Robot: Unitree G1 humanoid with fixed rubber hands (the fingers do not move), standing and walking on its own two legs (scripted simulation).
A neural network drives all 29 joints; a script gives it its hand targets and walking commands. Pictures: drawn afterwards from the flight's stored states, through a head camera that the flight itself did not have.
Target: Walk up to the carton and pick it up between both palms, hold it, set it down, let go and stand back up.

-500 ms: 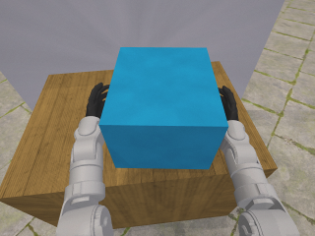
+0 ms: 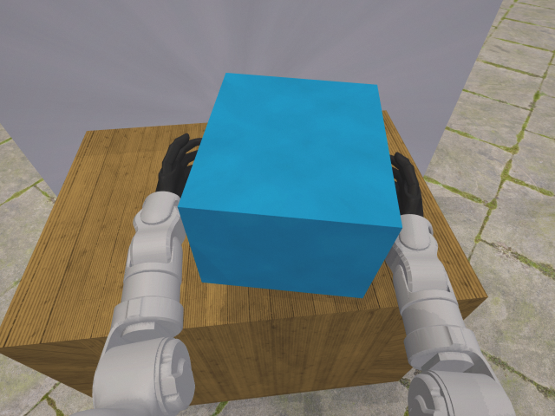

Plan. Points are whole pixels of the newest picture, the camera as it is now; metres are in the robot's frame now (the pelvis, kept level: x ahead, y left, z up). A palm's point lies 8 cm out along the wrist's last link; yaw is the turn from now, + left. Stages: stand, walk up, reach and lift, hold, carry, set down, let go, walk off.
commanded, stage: set down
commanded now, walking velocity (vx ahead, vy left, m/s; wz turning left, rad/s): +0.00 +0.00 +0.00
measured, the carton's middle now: (291, 181) +0.43 -0.02 +0.10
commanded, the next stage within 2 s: none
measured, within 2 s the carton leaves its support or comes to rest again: neither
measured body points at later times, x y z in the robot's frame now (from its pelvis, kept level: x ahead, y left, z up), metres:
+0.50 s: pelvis +0.02 +0.00 +0.00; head +0.07 +0.01 +0.45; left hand +0.46 +0.15 +0.09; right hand +0.39 -0.18 +0.07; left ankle -0.01 +0.11 -0.75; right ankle +0.00 -0.14 -0.75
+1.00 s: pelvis +0.04 +0.02 +0.00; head +0.09 +0.04 +0.44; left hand +0.48 +0.16 +0.07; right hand +0.40 -0.17 +0.04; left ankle -0.01 +0.11 -0.75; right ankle +0.00 -0.14 -0.75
